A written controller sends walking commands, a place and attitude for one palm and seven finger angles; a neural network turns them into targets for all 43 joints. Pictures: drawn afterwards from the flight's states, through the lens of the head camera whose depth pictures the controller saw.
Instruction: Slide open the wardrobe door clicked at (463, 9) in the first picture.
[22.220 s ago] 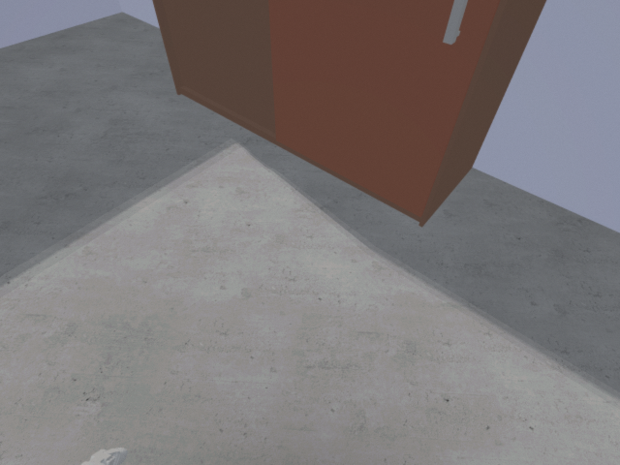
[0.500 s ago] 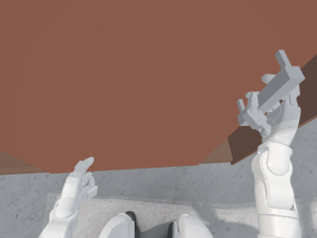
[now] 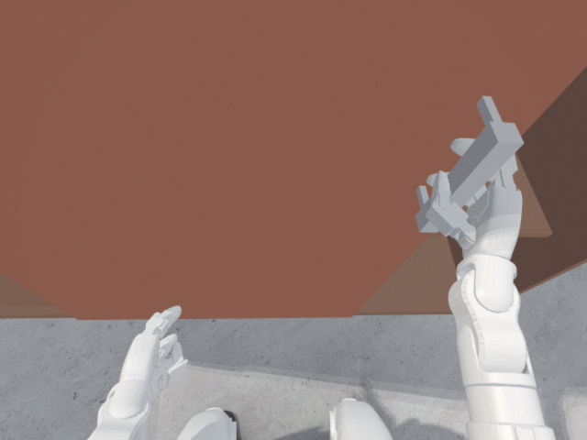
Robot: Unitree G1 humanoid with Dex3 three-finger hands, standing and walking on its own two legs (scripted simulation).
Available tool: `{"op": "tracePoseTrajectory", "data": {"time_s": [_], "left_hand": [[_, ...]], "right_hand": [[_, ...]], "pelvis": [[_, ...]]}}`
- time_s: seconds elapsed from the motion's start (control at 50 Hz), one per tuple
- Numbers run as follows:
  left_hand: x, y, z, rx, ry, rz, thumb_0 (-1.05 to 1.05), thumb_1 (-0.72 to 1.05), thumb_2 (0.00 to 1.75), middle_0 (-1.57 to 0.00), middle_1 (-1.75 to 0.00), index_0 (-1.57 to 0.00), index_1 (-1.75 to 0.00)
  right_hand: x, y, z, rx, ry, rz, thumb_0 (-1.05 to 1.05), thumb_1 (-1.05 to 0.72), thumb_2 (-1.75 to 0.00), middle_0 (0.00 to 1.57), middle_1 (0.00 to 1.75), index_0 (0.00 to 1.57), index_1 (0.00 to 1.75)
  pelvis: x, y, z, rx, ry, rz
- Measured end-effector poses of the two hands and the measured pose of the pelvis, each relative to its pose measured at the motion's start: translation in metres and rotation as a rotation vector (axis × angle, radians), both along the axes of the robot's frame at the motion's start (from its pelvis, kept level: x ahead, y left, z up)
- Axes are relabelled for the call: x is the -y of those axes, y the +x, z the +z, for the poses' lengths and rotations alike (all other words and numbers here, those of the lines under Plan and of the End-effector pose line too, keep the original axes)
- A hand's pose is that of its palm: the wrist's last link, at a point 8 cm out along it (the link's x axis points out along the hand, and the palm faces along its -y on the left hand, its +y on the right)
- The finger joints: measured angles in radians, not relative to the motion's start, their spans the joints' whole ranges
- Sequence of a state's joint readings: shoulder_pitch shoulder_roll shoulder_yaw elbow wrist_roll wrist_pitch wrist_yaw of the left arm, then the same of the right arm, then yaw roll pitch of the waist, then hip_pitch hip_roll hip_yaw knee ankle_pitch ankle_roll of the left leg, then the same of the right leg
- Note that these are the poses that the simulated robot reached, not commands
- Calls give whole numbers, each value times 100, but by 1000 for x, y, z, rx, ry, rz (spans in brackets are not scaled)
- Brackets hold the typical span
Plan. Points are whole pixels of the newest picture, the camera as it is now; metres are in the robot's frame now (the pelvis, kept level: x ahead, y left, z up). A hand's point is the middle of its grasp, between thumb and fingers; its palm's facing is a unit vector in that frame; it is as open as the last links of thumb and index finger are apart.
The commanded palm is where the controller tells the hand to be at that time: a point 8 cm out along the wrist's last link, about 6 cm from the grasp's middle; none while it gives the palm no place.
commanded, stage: step sideways, sliding the door along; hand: right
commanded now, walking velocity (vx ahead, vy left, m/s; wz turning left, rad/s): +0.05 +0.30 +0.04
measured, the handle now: (453, 171) +0.41 -0.20 +0.12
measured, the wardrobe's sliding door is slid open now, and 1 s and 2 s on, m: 0.42 0.70 0.70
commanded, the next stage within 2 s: stop walking and hold the door there in 1.14 s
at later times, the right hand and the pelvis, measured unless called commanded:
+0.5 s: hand (270, 203) +0.36 +0.03 +0.12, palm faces +0.18 +0.98 -0.12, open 6.6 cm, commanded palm +0.33 +0.03 +0.12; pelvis -0.03 +0.16 -0.01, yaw -1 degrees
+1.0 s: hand (195, 191) +0.37 +0.11 +0.12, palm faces +0.43 +0.90 -0.06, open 6.9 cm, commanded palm +0.33 +0.14 +0.12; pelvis -0.04 +0.35 -0.01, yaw -3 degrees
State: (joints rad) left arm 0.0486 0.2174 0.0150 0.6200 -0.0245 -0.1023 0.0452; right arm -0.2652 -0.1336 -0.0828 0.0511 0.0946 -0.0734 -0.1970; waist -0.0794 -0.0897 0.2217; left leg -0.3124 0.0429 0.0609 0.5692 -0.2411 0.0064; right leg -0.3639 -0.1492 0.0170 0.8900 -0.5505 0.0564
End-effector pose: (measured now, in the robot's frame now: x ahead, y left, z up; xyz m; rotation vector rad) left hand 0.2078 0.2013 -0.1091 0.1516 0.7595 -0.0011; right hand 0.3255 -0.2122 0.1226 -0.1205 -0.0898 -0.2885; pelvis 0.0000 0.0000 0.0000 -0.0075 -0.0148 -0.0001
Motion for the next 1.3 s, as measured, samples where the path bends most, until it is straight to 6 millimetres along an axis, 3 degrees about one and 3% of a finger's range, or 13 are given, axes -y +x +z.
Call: {"op": "tracePoseTrajectory", "data": {"time_s": [0.14,0.28,0.4,0.46,0.54,0.6,0.72,0.8,0.86,0.92,1.06,1.2,1.3], "left_hand": [[-54,-24,7,-35,102,70,2,91,90,-20,-30,-20,-30],[-93,-51,13,-74,79,32,2,91,90,-20,-30,-20,-30],[-137,-53,-11,-61,-2,39,2,90,90,-20,-30,-21,-30],[-163,-53,-19,-81,10,55,2,90,90,-20,-30,-21,-30],[-193,-58,-13,-91,58,72,2,91,90,-20,-30,-21,-30],[-214,-62,-9,-73,98,90,2,91,90,-20,-30,-21,-30],[-252,-81,2,-100,77,64,2,91,90,-20,-30,-20,-30],[-284,-88,-4,-129,50,42,2,91,90,-20,-30,-21,-30],[-312,-85,-18,-131,26,16,2,90,90,-20,-30,-21,-30],[-342,-79,-27,-154,44,20,2,90,90,-20,-30,-21,-30],[-396,-67,-11,-164,165,37,2,91,90,-20,-30,-20,-30],[-419,-48,17,-157,131,-29,2,91,90,-20,-30,-20,-30],[-442,-24,18,-117,91,-45,2,90,90,-20,-30,-21,-30]], "right_hand": [[-52,2,-4,57,49,128,0,-72,-78,35,138,16,135],[-105,3,-1,26,30,189,0,-72,-77,34,140,19,136],[-155,2,-2,32,-15,138,-2,-71,-80,38,140,17,137],[-180,0,0,10,-18,113,-2,-71,-80,38,140,16,137],[-209,0,1,-9,-2,131,-1,-72,-79,37,140,17,137],[-228,1,-1,24,7,184,-1,-71,-77,38,140,18,138],[-267,1,-1,17,24,202,0,-71,-76,36,140,20,138],[-274,-1,1,1,29,87,1,-73,-80,33,140,19,137],[-279,-1,1,11,35,-11,1,-71,-81,34,140,19,134],[-283,-2,1,-6,29,-101,0,-68,-82,37,140,17,133],[-287,-2,0,29,74,-150,2,-67,-84,37,136,15,137],[-290,-2,1,21,71,-208,1,-66,-84,35,138,16,137],[-289,-3,1,5,-28,-265,-4,-61,-84,37,135,17,138]], "pelvis": [[-22,-13,-6,-6,3,-13],[-73,-20,1,21,40,22],[-135,-21,-16,34,41,20],[-153,-27,-13,24,15,-6],[-170,-36,-4,3,-26,-24],[-182,-40,-12,-8,-8,-21],[-231,-47,-5,15,13,17],[-271,-47,-5,16,44,31],[-310,-43,-18,22,38,10],[-332,-44,-18,18,38,-31],[-356,-41,-11,-11,26,-61],[-398,-24,5,9,77,-23],[-435,-1,4,15,87,9]]}}
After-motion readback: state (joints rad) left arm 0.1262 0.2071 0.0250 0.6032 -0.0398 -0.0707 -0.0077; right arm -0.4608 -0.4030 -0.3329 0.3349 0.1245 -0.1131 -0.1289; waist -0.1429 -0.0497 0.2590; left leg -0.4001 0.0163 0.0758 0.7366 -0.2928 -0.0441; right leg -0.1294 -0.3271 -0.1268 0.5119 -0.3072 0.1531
